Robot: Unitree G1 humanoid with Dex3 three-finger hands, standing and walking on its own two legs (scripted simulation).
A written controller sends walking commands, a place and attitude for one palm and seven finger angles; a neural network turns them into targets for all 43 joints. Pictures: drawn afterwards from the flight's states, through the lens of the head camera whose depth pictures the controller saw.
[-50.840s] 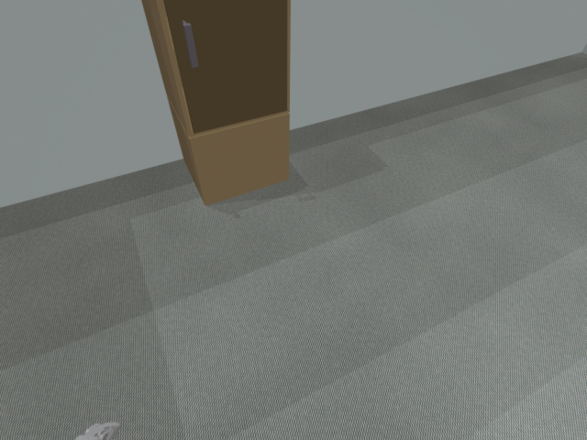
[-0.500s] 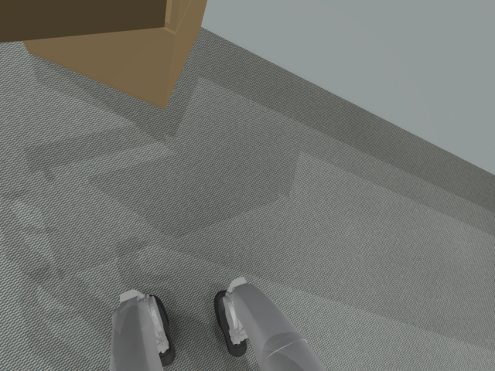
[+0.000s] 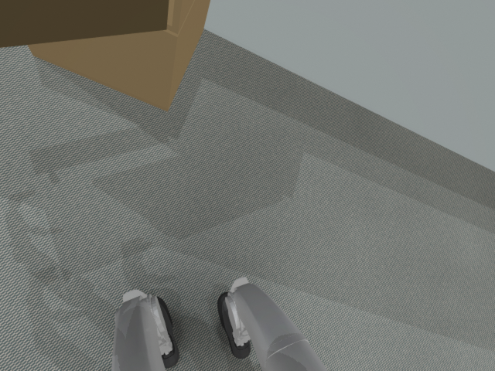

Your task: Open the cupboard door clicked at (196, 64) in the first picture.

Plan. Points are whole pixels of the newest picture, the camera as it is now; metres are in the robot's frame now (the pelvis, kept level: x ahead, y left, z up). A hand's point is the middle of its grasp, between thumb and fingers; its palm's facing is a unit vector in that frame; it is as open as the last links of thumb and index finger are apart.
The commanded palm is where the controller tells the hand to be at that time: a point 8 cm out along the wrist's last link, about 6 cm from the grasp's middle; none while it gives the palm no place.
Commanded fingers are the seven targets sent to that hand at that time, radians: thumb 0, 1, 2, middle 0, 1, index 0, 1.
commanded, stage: move the hooked fingers beside the handle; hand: left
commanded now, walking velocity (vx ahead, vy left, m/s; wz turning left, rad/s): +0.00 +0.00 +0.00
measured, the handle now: out of the picture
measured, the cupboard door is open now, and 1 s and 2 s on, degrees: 39 39 39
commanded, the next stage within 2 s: slide the fingers in behind the handle in 0.72 s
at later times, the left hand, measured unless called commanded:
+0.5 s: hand out of the picture +0.58 +0.39 +0.12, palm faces +0.19 -0.98 -0.01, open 14.0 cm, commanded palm +0.68 +0.37 +0.11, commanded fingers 0.00 -0.50 0.30 -0.30 -1.20 -0.30 -1.20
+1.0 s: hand out of the picture +0.58 +0.38 +0.12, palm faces +0.16 -0.99 -0.01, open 14.0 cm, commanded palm +0.68 +0.36 +0.11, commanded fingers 0.00 -0.50 0.30 -0.30 -1.20 -0.30 -1.20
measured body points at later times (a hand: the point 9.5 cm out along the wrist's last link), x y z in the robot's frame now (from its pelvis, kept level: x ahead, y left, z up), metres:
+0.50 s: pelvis +0.01 +0.00 +0.00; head +0.24 +0.09 +0.37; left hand +0.57 +0.44 +0.12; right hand -0.06 -0.24 -0.05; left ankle +0.04 +0.06 -0.61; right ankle +0.01 -0.17 -0.61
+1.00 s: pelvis +0.00 +0.00 +0.00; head +0.23 +0.08 +0.37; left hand +0.56 +0.43 +0.12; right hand -0.07 -0.25 -0.06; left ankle +0.04 +0.06 -0.61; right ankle +0.01 -0.17 -0.61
